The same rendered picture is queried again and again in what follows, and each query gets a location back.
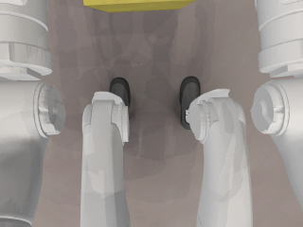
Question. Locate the left robot thigh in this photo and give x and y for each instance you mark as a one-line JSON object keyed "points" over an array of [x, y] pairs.
{"points": [[103, 201]]}

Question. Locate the carton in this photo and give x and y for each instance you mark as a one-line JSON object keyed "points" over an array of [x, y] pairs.
{"points": [[113, 6]]}

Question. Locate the robot left forearm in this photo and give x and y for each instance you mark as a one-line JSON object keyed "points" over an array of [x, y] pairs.
{"points": [[23, 40]]}

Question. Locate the robot right shin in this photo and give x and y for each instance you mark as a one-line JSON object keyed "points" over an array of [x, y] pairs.
{"points": [[214, 93]]}

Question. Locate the robot right forearm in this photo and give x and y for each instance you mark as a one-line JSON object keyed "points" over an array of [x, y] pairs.
{"points": [[280, 25]]}

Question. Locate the robot left upper arm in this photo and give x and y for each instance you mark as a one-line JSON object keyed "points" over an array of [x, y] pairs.
{"points": [[30, 113]]}

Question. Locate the robot right upper arm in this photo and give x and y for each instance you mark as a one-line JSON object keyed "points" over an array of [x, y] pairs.
{"points": [[278, 111]]}

